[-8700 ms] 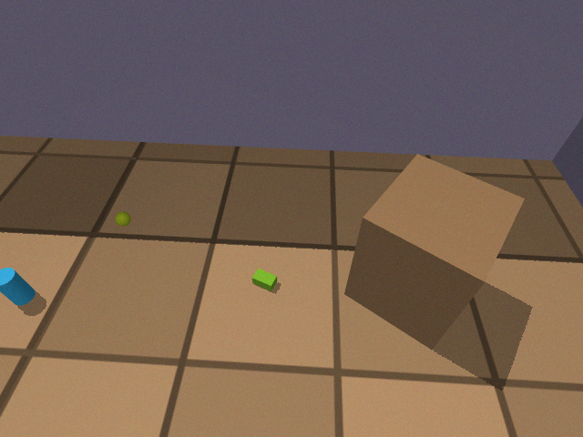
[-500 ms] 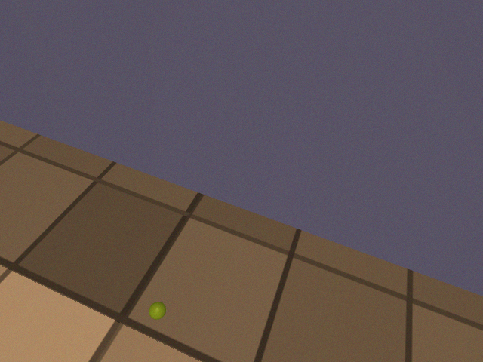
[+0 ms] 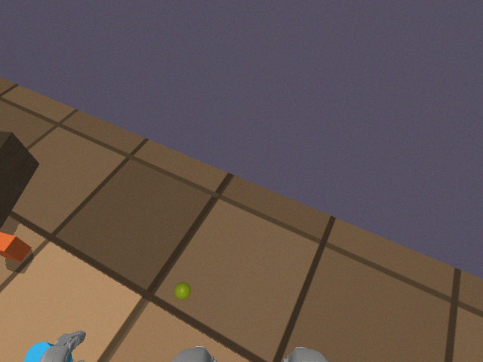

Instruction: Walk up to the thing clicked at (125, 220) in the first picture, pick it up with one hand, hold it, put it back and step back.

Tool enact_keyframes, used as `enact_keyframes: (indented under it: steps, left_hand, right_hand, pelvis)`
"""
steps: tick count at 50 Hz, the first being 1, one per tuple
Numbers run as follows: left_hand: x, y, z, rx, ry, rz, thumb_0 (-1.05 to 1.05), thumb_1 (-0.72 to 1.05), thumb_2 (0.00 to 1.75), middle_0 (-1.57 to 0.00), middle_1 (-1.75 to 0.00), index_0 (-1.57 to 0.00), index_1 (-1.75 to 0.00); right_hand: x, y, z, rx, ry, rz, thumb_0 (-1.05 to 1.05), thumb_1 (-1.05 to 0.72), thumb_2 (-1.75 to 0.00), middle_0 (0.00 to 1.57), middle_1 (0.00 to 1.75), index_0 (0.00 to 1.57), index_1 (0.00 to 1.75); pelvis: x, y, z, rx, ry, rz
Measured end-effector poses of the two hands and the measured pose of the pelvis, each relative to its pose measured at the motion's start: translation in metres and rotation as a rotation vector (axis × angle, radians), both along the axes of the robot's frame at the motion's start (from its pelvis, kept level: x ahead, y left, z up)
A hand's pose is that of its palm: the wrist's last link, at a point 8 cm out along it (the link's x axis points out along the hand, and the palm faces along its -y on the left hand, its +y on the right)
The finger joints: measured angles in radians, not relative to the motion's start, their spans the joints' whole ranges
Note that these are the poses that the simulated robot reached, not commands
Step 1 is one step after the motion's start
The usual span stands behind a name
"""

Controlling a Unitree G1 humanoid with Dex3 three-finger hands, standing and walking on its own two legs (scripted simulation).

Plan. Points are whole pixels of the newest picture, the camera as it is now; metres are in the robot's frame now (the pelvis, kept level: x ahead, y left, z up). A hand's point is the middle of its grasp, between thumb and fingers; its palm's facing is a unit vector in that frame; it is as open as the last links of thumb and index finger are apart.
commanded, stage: walk up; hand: left
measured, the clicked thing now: (182, 290) +0.43 +0.24 -0.71
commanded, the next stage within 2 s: stand in 0.92 s
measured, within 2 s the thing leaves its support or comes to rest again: neither
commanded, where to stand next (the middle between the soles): +0.04 +0.00 m, yaw +0 degrees
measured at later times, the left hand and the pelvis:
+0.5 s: hand out of the picture +0.02 +0.25 -0.14, palm faces -0.02 -0.93 -0.36, open 7.4 cm; pelvis +0.00 -0.01 +0.01, yaw -1 degrees
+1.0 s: hand out of the picture +0.08 +0.26 -0.12, palm faces +0.02 -0.92 -0.39, open 7.4 cm; pelvis +0.00 -0.01 +0.02, yaw +1 degrees
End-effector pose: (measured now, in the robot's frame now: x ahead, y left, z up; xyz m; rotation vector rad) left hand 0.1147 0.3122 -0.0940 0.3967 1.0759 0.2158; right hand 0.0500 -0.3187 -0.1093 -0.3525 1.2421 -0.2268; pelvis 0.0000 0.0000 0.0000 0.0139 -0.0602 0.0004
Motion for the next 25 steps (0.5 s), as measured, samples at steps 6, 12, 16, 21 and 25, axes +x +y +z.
enact_keyframes:
  steps: [6,12,16,21,25]
  left_hand:
    - [-0.011,0.000,-0.016,-0.035,0.043,0.026,0.00,0.90,0.90,-0.20,-0.30,-0.20,-0.30]
    - [-0.051,-0.010,-0.023,-0.050,0.132,0.009,0.00,0.91,0.90,-0.20,-0.30,-0.20,-0.30]
    - [-0.083,-0.021,-0.015,-0.054,0.170,0.035,0.00,0.91,0.90,-0.20,-0.30,-0.20,-0.30]
    - [-0.103,-0.022,-0.006,-0.065,0.193,0.076,0.01,0.90,0.90,-0.20,-0.30,-0.21,-0.30]
    - [-0.099,-0.018,-0.006,-0.060,0.196,0.082,0.01,0.90,0.90,-0.20,-0.30,-0.20,-0.30]
  right_hand:
    - [0.014,0.012,0.014,-0.016,-0.056,0.030,0.01,-0.91,-0.90,0.21,0.30,0.20,0.30]
    - [0.025,0.002,0.019,-0.018,-0.149,0.052,0.01,-0.91,-0.89,0.21,0.30,0.21,0.30]
    - [0.022,-0.006,0.019,-0.005,-0.137,0.037,0.01,-0.91,-0.90,0.21,0.30,0.20,0.30]
    - [0.021,-0.010,0.020,0.002,-0.100,0.046,0.01,-0.91,-0.90,0.21,0.30,0.20,0.30]
    - [0.022,-0.006,0.019,0.009,-0.104,0.051,0.01,-0.91,-0.90,0.21,0.30,0.20,0.30]
  pelvis:
    - [-0.015,0.002,0.003,-0.017,0.012,-0.003]
    - [-0.019,-0.008,0.001,-0.008,0.024,-0.046]
    - [-0.016,-0.015,0.007,-0.031,0.013,-0.034]
    - [-0.006,-0.014,0.015,-0.011,0.016,-0.013]
    - [-0.003,-0.014,0.014,0.008,0.011,-0.014]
